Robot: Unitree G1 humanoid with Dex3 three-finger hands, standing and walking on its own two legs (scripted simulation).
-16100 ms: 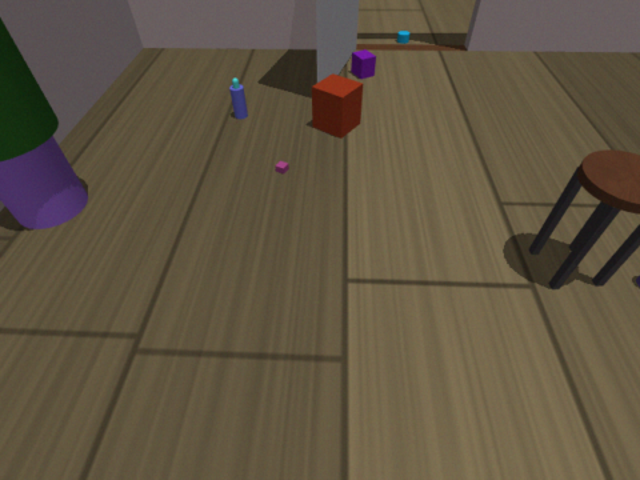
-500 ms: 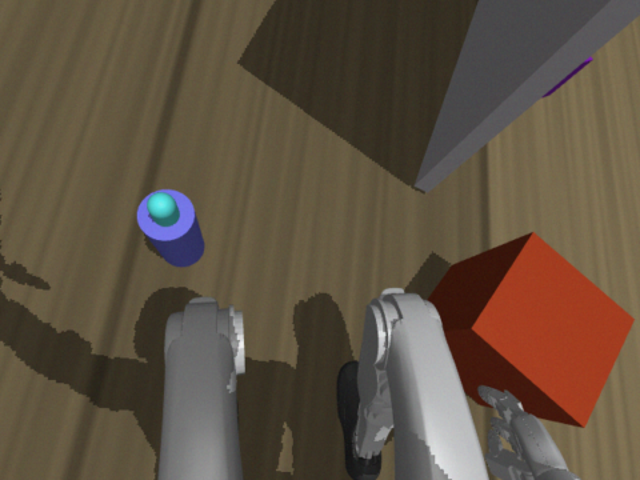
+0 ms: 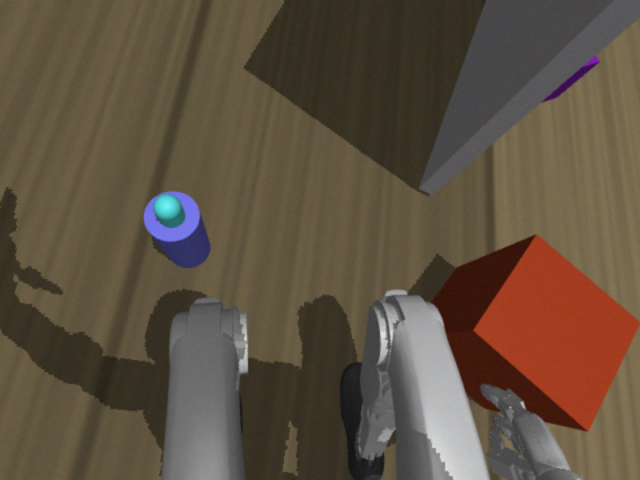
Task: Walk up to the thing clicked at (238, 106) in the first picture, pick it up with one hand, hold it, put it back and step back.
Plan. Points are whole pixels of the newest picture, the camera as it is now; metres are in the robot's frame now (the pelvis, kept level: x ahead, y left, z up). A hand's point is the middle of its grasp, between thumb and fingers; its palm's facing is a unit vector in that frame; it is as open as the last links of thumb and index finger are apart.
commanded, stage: go down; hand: left
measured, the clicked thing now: (179, 229) +0.46 +0.21 -0.26
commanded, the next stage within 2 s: none
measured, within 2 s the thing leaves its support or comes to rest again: neither
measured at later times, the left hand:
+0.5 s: hand out of the picture +0.40 +0.41 +0.04, palm faces +0.14 -0.99 -0.04, open 17.7 cm
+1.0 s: hand out of the picture +0.41 +0.41 +0.04, palm faces +0.13 -0.99 -0.05, open 17.7 cm
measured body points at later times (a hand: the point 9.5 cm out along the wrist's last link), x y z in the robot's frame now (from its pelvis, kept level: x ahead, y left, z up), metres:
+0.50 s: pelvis +0.00 +0.00 +0.00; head +0.21 +0.08 +0.40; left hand +0.39 +0.46 +0.04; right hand +0.16 -0.27 -0.09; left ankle +0.08 +0.12 -0.34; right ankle +0.11 -0.13 -0.34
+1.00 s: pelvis +0.00 +0.00 +0.00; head +0.20 +0.08 +0.40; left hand +0.39 +0.46 +0.05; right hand +0.15 -0.27 -0.09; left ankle +0.08 +0.12 -0.34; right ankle +0.11 -0.13 -0.34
